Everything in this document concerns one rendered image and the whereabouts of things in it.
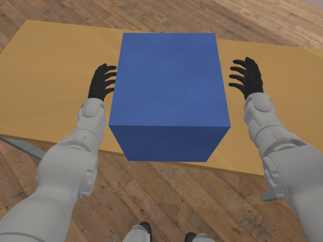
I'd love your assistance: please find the right robot hand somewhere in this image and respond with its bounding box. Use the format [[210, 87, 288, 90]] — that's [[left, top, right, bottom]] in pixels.
[[228, 57, 263, 100]]

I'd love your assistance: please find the carton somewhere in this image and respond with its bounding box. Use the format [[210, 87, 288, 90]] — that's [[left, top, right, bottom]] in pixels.
[[109, 33, 231, 162]]

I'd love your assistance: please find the robot right foot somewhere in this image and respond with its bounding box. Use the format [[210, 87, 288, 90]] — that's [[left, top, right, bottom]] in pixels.
[[185, 232, 196, 242]]

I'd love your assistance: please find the left robot upper arm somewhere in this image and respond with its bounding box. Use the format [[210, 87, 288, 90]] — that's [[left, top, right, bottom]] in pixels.
[[0, 145, 98, 242]]

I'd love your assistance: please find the right robot upper arm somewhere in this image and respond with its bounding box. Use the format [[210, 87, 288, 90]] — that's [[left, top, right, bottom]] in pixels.
[[262, 145, 323, 242]]

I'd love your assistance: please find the left robot hand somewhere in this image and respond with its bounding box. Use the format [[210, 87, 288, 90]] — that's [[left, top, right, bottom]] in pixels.
[[88, 64, 117, 102]]

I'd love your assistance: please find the right robot forearm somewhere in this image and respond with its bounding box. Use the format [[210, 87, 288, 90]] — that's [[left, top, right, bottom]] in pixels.
[[243, 92, 323, 160]]

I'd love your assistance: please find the robot right shin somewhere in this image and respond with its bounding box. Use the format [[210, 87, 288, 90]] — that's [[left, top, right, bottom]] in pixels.
[[193, 233, 208, 240]]

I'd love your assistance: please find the table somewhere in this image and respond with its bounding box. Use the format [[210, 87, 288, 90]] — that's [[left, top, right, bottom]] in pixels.
[[0, 20, 323, 202]]

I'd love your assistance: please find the left robot forearm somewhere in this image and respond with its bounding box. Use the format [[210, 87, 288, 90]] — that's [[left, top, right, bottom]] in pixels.
[[36, 98, 107, 187]]

